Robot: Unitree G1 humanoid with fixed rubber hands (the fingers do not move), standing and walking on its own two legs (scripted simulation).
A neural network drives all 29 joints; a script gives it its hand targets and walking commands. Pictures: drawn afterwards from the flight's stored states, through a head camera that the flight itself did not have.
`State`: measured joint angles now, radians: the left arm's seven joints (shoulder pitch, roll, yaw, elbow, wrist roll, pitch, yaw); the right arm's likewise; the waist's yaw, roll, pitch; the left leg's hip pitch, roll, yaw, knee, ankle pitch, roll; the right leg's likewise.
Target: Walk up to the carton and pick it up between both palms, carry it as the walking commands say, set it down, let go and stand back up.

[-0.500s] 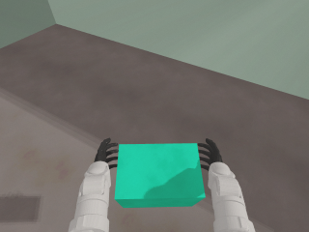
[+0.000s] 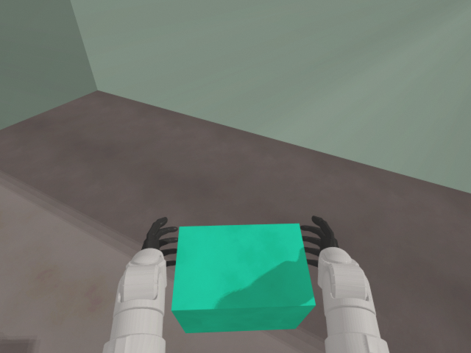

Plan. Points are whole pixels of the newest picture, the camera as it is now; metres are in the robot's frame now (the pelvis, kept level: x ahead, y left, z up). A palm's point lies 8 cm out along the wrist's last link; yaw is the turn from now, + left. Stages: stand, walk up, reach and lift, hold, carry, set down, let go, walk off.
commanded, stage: reach and lift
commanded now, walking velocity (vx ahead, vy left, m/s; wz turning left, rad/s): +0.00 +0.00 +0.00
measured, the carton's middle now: (240, 280) +0.30 +0.00 -0.03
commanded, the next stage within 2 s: hold in 0.90 s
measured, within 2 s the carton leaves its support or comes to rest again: neither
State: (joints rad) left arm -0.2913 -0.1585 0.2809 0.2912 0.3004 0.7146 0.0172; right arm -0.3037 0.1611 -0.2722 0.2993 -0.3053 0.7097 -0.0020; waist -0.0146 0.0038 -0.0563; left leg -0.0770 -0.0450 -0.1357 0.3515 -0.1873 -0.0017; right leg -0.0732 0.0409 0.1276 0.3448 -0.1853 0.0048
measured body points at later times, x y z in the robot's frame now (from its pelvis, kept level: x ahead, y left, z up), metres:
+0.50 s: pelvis +0.00 +0.00 +0.00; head -0.06 +0.00 +0.45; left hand +0.30 +0.16 +0.05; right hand +0.30 -0.16 +0.05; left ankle +0.01 +0.12 -0.75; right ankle +0.01 -0.13 -0.75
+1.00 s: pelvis +0.00 +0.00 +0.00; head -0.06 +0.00 +0.45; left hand +0.29 +0.16 +0.04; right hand +0.29 -0.16 +0.05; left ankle +0.01 +0.12 -0.75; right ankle +0.01 -0.12 -0.75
